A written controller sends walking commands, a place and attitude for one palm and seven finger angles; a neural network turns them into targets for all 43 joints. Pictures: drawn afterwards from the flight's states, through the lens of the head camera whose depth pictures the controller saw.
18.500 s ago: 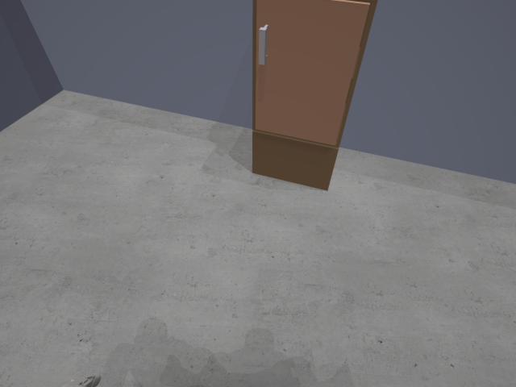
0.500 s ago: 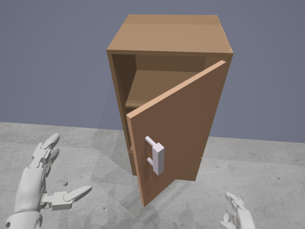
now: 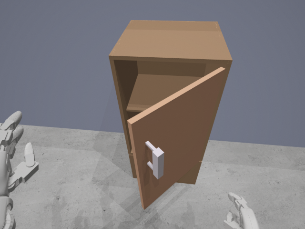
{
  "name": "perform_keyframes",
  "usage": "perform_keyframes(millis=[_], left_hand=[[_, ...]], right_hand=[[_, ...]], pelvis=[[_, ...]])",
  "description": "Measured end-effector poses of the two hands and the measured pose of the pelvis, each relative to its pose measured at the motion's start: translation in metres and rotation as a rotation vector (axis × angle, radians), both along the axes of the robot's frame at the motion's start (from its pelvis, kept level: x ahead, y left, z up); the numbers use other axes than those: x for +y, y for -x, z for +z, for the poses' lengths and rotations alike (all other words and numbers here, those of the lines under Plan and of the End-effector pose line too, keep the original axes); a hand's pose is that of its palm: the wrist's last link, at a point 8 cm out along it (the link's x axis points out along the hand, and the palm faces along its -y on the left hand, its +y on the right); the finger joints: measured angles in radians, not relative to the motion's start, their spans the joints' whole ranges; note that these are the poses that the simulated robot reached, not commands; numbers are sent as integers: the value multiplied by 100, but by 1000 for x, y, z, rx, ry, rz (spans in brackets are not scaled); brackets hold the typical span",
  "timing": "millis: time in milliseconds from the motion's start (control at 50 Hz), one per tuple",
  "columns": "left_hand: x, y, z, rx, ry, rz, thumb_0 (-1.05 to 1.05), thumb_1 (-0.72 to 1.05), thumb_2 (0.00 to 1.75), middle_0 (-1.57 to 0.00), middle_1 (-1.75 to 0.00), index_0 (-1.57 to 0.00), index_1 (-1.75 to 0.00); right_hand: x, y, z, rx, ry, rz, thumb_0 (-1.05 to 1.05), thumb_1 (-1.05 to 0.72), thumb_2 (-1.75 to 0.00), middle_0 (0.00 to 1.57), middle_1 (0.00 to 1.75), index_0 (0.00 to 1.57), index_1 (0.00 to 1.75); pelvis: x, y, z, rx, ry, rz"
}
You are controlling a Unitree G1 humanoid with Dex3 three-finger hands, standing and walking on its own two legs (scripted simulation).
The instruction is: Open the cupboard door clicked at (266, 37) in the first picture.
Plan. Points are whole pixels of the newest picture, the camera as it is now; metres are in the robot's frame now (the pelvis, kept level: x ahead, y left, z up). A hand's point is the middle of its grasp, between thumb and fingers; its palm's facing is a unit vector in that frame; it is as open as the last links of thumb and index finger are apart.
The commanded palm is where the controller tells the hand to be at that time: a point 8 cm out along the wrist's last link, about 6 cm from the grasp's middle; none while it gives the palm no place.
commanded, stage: draw the hand back to the body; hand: left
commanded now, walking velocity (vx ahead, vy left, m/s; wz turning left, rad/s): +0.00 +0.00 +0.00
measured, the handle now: (153, 159) +0.33 +0.05 -0.02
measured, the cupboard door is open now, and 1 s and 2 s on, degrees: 47 47 47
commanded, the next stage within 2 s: step back with the hand held close in 0.22 s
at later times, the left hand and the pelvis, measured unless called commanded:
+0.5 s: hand (39, 164) +0.18 +0.25 +0.16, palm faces +0.43 -0.78 -0.45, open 7.4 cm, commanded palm +0.13 +0.29 +0.17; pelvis -0.01 -0.01 +0.00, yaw +0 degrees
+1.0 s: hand (6, 197) +0.12 +0.28 +0.16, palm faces +0.40 -0.76 -0.51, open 7.4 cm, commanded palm +0.06 +0.32 +0.17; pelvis -0.08 +0.02 -0.01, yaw -1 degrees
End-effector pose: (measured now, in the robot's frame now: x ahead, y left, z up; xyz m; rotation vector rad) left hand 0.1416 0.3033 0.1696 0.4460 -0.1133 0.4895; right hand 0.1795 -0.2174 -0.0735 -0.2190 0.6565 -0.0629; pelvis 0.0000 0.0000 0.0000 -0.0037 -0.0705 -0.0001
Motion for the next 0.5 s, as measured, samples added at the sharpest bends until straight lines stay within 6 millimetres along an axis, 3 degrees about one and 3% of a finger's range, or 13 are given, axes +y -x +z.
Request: perform_keyframes(millis=[140,500], left_hand=[[-10,1,-9,29,22,-22,1,88,89,-21,-30,-21,-30],[-15,1,10,1,-85,-59,1,89,90,-21,-30,-21,-30]], right_hand=[[-7,6,0,10,7,-11,2,-91,-90,20,30,21,30],[-22,16,-2,35,2,-55,2,-91,-90,20,30,21,30]], pelvis=[[-6,1,1,-8,1,-1],[-11,12,1,32,12,-7]])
